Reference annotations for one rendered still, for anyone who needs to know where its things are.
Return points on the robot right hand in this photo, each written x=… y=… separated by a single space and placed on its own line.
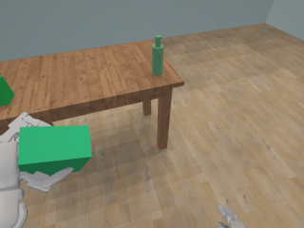
x=230 y=217

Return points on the robot left hand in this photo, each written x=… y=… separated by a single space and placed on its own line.
x=10 y=175

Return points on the sponge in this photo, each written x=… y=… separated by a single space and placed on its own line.
x=49 y=149

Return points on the table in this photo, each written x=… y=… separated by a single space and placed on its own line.
x=61 y=86

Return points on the left robot forearm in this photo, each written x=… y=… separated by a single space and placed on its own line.
x=13 y=212

